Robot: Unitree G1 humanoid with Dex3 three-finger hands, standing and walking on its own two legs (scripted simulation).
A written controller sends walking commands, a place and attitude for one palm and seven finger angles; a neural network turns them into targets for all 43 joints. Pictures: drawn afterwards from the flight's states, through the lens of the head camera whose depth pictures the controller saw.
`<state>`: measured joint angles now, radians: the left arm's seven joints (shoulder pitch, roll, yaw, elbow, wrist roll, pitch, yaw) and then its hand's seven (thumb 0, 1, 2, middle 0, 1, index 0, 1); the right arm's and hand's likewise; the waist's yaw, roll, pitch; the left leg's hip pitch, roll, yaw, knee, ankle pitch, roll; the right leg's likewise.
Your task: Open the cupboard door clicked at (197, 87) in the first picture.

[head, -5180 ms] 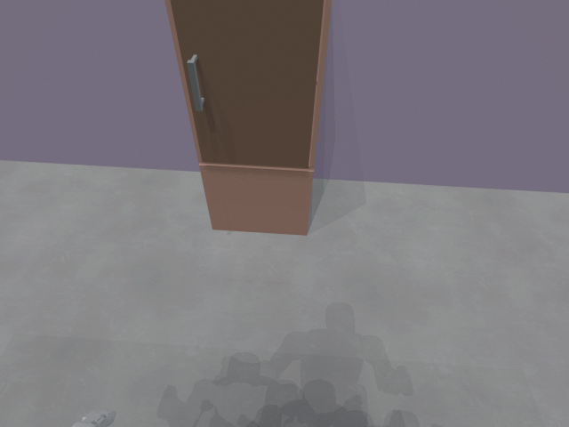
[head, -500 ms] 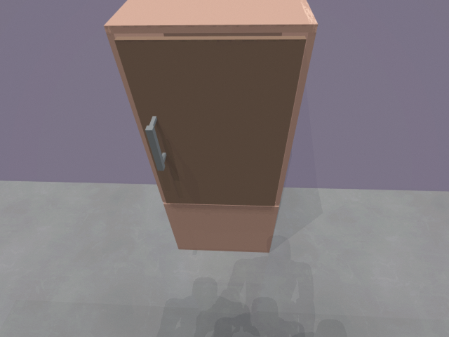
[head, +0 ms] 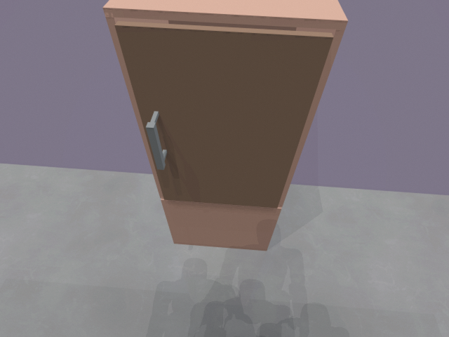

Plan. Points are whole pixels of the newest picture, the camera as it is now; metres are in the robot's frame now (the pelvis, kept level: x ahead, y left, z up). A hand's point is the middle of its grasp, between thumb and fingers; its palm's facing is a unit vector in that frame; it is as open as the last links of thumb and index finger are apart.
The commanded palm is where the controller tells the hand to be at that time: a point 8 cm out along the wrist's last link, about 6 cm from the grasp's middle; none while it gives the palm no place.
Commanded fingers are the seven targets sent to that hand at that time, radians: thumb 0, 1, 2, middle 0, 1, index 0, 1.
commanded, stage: come to a stop and stand still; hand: left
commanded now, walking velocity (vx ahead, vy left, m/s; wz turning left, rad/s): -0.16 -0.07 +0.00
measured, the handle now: (158, 142) +0.55 +0.21 -0.02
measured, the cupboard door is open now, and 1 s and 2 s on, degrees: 0 0 0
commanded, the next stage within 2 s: look again from close up in 0.84 s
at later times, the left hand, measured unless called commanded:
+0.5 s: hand out of the picture +0.00 +0.16 -0.17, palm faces +0.00 -0.97 -0.22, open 7.3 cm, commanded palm none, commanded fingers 0.00 0.90 0.90 -0.20 -0.30 -0.20 -0.30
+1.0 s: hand out of the picture -0.07 +0.15 -0.17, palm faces +0.01 -0.98 -0.18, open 7.4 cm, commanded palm none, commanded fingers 0.00 0.90 0.90 -0.20 -0.30 -0.20 -0.30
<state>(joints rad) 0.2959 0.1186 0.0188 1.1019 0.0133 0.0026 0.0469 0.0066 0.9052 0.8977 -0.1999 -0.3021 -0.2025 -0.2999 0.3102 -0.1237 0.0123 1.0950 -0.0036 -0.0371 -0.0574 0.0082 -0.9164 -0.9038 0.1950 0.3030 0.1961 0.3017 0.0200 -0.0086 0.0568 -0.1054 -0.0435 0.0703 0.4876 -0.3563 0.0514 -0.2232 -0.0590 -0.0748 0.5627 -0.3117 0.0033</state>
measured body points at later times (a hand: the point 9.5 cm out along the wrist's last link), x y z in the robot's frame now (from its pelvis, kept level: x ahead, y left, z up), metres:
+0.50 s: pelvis -0.05 -0.02 +0.00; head -0.06 -0.03 +0.45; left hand +0.00 +0.21 -0.15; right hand -0.02 -0.25 -0.16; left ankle -0.07 +0.08 -0.73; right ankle -0.02 -0.13 -0.73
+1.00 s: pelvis -0.06 -0.02 +0.00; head -0.05 -0.03 +0.45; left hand -0.07 +0.20 -0.15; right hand -0.10 -0.24 -0.16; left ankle -0.07 +0.08 -0.73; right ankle -0.02 -0.13 -0.73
